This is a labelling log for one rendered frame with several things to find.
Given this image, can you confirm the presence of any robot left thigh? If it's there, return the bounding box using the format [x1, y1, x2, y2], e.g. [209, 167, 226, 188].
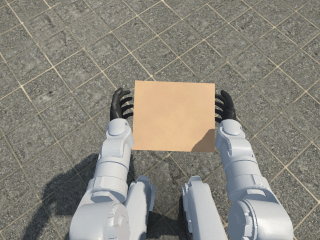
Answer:
[124, 179, 157, 240]

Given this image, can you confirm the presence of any right robot upper arm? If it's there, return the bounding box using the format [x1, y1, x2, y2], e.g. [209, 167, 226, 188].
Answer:
[227, 198, 293, 240]

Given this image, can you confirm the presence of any right robot forearm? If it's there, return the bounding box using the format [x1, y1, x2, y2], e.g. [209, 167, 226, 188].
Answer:
[215, 119, 294, 239]

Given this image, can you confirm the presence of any robot right hand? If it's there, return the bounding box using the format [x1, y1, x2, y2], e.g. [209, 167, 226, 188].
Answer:
[215, 90, 237, 124]

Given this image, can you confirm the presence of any left robot upper arm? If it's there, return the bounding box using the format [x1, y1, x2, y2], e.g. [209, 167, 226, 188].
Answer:
[69, 201, 131, 240]

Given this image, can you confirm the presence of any robot right shin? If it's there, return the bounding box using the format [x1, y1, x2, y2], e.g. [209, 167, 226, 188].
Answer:
[185, 176, 211, 233]

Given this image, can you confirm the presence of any carton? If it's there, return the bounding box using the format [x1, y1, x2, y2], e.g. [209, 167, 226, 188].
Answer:
[132, 80, 215, 153]

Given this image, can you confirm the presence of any robot left hand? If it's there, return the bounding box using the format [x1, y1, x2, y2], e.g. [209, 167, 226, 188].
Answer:
[110, 87, 134, 121]

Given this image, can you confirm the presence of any left robot forearm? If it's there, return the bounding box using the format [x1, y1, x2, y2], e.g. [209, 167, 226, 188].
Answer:
[69, 118, 135, 240]

